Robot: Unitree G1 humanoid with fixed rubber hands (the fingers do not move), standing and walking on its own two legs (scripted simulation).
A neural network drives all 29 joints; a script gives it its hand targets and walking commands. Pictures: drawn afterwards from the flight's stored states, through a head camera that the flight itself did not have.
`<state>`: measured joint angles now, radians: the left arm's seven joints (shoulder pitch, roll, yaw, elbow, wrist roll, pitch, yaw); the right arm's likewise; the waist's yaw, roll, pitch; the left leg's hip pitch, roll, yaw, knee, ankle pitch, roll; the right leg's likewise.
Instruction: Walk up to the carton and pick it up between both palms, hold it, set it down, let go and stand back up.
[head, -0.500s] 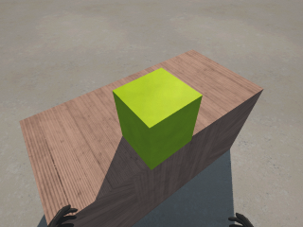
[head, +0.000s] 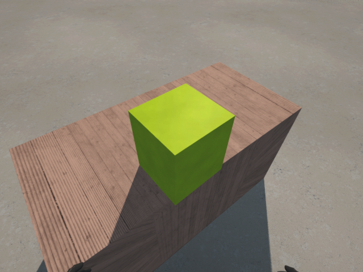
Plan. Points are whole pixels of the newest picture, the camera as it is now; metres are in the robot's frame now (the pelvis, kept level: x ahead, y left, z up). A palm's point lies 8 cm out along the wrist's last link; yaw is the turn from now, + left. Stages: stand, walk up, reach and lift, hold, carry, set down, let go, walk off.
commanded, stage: walk up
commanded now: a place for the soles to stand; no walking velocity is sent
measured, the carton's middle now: (180, 143) +0.50 +0.01 -0.04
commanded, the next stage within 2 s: none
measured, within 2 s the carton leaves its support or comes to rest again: neither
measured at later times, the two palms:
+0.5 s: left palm out of the picture +0.05 +0.15 -0.13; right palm (343, 254) +0.21 -0.39 -0.10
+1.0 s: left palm (168, 261) +0.20 +0.04 -0.16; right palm (346, 193) +0.38 -0.49 -0.11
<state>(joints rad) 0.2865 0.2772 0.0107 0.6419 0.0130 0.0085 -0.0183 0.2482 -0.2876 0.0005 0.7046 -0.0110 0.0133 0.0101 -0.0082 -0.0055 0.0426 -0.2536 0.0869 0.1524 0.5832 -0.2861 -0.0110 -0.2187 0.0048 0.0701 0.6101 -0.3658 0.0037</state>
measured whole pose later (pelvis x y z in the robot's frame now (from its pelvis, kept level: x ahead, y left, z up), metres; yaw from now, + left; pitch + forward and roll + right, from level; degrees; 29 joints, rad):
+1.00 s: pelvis +0.18 -0.26 -0.05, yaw +27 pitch -4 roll -2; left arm 0.18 0.32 0.04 0.60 0.02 0.06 -0.05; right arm 0.35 -0.30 -0.07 0.60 -0.06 0.00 -0.06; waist -0.03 -0.06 0.17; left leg -0.40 0.12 -0.23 0.96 -0.50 -0.08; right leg -0.48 -0.09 -0.01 0.89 -0.32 0.07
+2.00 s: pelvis +0.22 -0.29 +0.00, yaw +47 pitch -1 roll -1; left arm 0.29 0.31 0.01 0.62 0.01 0.00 0.00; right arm 0.25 -0.27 -0.03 0.69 0.00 0.02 0.03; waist 0.00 0.01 0.04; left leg -0.32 -0.08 -0.13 0.63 -0.28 0.02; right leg -0.27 -0.08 -0.12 0.60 -0.30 0.03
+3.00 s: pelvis +0.15 -0.24 -0.01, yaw +41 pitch -2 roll +0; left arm 0.28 0.27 0.04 0.60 0.01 0.00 0.00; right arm 0.19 -0.28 -0.01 0.71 0.00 0.02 0.01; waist 0.00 0.02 0.06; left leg -0.28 -0.01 0.08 0.64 -0.32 0.05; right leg -0.30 0.04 0.09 0.64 -0.30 0.01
